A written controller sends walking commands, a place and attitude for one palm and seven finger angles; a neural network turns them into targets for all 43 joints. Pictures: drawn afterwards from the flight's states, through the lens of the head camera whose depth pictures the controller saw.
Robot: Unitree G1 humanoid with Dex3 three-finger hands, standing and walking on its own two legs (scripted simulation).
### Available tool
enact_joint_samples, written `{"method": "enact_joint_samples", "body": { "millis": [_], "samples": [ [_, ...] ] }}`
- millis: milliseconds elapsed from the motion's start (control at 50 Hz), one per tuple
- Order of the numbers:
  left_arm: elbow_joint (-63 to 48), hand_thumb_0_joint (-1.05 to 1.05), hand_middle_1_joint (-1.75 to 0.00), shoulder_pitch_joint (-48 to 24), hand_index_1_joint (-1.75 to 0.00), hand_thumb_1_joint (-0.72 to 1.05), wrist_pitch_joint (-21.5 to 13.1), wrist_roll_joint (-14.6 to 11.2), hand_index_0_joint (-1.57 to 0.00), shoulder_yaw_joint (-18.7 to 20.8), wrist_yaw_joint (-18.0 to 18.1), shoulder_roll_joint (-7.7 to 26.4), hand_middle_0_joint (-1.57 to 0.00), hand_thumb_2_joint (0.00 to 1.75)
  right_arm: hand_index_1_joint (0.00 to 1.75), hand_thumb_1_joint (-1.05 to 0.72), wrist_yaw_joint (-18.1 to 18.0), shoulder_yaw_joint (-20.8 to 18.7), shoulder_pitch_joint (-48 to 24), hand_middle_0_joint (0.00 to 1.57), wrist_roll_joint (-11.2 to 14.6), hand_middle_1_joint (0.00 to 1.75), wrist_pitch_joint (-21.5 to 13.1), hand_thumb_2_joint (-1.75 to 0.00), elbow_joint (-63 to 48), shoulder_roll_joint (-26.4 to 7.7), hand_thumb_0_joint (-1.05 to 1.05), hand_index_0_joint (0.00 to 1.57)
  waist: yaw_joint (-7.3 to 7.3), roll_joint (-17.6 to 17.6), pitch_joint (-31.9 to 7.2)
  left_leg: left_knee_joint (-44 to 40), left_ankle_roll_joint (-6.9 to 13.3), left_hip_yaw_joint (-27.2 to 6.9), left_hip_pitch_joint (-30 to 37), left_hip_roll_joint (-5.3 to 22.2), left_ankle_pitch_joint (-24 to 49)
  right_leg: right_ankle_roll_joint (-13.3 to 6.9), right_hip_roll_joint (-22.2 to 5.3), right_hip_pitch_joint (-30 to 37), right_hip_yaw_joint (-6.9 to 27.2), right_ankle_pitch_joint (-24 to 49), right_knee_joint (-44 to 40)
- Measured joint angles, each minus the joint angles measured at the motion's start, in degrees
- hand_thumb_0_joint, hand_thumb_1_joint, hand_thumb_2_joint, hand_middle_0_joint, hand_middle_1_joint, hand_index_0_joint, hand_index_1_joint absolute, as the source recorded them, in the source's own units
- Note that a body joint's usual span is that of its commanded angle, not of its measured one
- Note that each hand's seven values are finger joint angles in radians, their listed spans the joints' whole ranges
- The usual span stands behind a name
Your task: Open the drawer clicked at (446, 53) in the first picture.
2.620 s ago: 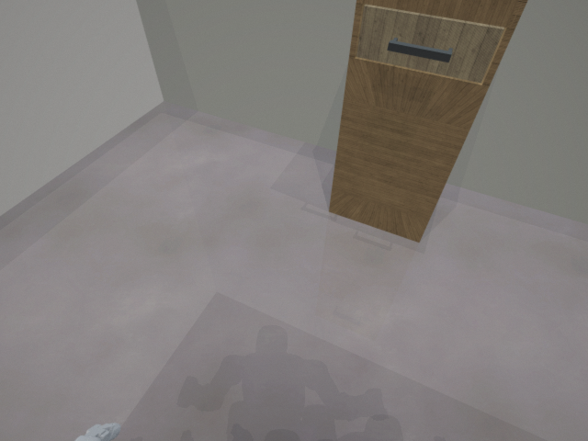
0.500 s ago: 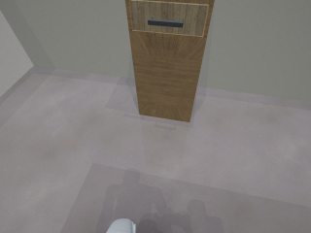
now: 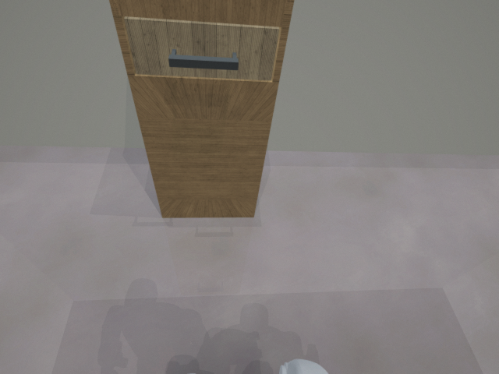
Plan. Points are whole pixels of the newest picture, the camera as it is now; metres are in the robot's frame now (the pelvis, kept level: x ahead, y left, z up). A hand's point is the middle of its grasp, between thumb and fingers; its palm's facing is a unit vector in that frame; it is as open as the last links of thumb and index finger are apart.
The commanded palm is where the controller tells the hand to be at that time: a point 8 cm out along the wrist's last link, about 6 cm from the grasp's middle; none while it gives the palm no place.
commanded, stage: turn to face it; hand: left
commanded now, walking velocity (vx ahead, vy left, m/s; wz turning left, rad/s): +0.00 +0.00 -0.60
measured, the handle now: (204, 58) +0.83 +0.21 +0.05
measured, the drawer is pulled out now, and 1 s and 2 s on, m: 0.00 0.00 0.00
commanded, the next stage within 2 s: take the last steps up to it in 0.76 s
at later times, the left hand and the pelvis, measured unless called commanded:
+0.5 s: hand (184, 346) +0.19 +0.13 -0.17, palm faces -0.05 -0.99 -0.13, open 7.3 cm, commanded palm none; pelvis +0.07 -0.01 -0.01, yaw -1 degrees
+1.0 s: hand out of the picture +0.04 +0.15 -0.16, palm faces +0.20 -0.95 -0.24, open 7.3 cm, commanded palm none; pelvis +0.07 -0.03 +0.00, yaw +8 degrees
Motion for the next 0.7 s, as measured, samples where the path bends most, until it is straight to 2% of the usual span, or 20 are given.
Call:
{"method": "enact_joint_samples", "body": {
  "millis": [120,220,260,300,320,340,380,440,500,540,600,700],
  "samples": [
    [-3.5,0.00,-0.30,-4.9,-0.29,0.91,1.9,0.3,-0.20,0.6,-0.4,-0.1,-0.19,0.90,0.30,-0.92,-0.5,-1.4,4.7,0.20,0.1,0.30,1.5,-0.90,2.5,-2.3,0.00,0.20,-1.77,0.5,-0.5,-3.3,0.5,4.6,4.3,-0.5,-1.2,1.7,-3.0,-4.8,-0.5,6.2,-7.4],
    [-3.4,0.00,-0.30,-8.0,-0.29,0.91,2.2,0.4,-0.20,-0.7,0.1,-1.6,-0.19,0.90,0.30,-0.92,-0.2,-1.7,7.8,0.20,-0.6,0.30,2.0,-0.90,4.1,-2.8,0.00,0.20,-4.69,1.8,-0.5,-2.8,0.1,6.2,5.5,-0.2,-3.1,1.6,-3.7,0.4,-1.1,5.2,-21.6],
    [-3.1,0.00,-0.30,-8.9,-0.29,0.91,1.6,0.4,-0.20,-1.5,0.6,-2.5,-0.19,0.90,0.30,-0.91,0.0,-1.6,9.0,0.20,-0.7,0.30,2.2,-0.90,5.1,-2.6,0.00,0.20,-5.63,2.3,-0.6,-1.5,-0.4,6.2,5.3,0.2,-4.2,1.1,-3.2,4.4,-1.6,4.8,-28.7],
    [-2.6,0.00,-0.30,-9.3,-0.29,0.91,0.6,0.4,-0.20,-2.5,0.9,-3.3,-0.19,0.90,0.30,-0.91,0.2,-1.4,10.5,0.20,-0.6,0.30,2.5,-0.90,6.3,-2.0,0.00,0.20,-6.17,2.3,-1.1,0.6,-1.2,6.2,4.9,0.2,-5.8,0.7,-2.7,9.6,-2.1,8.5,-37.5],
    [-2.1,0.00,-0.30,-9.5,-0.29,0.91,-0.2,0.4,-0.20,-3.1,1.2,-3.8,-0.19,0.90,0.30,-0.91,0.3,-1.2,11.1,0.20,-0.4,0.30,2.5,-0.90,7.1,-1.7,0.00,0.20,-6.15,2.3,-1.5,2.0,-1.7,6.1,4.5,0.4,-6.8,-0.6,-2.5,11.4,-2.4,7.8,-40.5],
    [-1.2,0.00,-0.30,-9.8,-0.29,0.91,-0.9,0.3,-0.20,-3.6,1.5,-4.6,-0.19,0.90,0.30,-0.91,0.4,-1.0,11.2,0.20,-0.1,0.30,2.8,-0.90,7.9,-1.6,0.00,0.20,-6.39,3.3,-1.4,2.8,-2.3,5.5,4.4,1.1,-7.3,-1.4,-1.9,11.9,-2.9,6.9,-40.6],
    [0.0,0.00,-0.30,-9.8,-0.29,0.91,-1.8,0.0,-0.20,-5.0,1.7,-6.3,-0.19,0.90,0.30,-0.91,0.4,-0.7,11.8,0.20,0.4,0.30,3.7,-0.90,8.8,-1.2,0.00,0.20,-7.18,4.7,-1.8,4.0,-3.6,1.5,3.7,0.6,-10.5,-1.6,-1.7,12.9,-4.5,6.1,-40.7],
    [1.2,0.00,-0.30,-9.3,-0.29,0.91,-2.0,-0.2,-0.20,-5.6,2.2,-7.9,-0.20,0.90,0.30,-0.91,0.5,-0.3,12.0,0.20,0.6,0.30,5.0,-0.90,9.7,0.4,0.01,0.20,-6.65,4.8,-2.7,7.8,-4.6,-3.2,2.3,-0.2,-13.8,-1.6,-1.8,14.6,-6.4,5.8,-41.6],
    [2.0,0.00,-0.30,-8.7,-0.29,0.91,-1.6,-0.7,-0.21,-5.2,2.6,-8.4,-0.20,0.90,0.30,-0.91,0.6,-0.2,11.2,0.20,0.7,0.30,5.2,-0.90,9.6,1.8,0.01,0.20,-5.83,3.9,-3.0,5.2,-5.0,-5.6,2.6,-0.2,-9.2,-1.2,-2.0,15.5,-8.0,5.0,-41.1],
    [2.0,-0.02,-0.30,-8.4,-0.30,0.92,-1.3,-1.4,-0.21,-4.0,3.0,-7.5,-0.20,0.90,0.30,-0.91,0.6,-0.2,10.3,0.20,0.5,0.30,4.8,-0.90,9.5,2.8,0.00,0.20,-5.03,2.1,-2.9,4.1,-3.7,-5.6,3.1,-1.0,-5.9,-0.7,-3.1,15.4,-8.3,4.0,-39.5],
    [2.1,-0.03,-0.30,-7.2,-0.30,0.93,0.0,-1.2,-0.21,-3.0,2.9,-5.6,-0.20,0.90,0.30,-0.91,0.5,-0.3,9.2,0.20,0.0,0.30,4.2,-0.90,8.7,3.4,0.00,0.20,-3.81,0.5,-3.9,2.6,-2.4,-5.2,3.5,-2.2,-6.6,0.2,-3.8,14.8,-7.0,3.3,-38.8],
    [3.0,-0.02,-0.30,-5.8,-0.29,0.93,1.1,-0.9,-0.20,-2.1,2.7,-3.5,-0.20,0.90,0.30,-0.92,-0.5,-1.1,7.3,0.20,-0.5,0.30,3.5,-0.90,7.5,1.7,0.02,0.20,-3.84,1.3,-3.0,-1.1,-1.9,-6.5,3.7,-3.8,-4.1,0.5,-2.5,12.7,-3.1,-3.7,-32.4]
  ]
}}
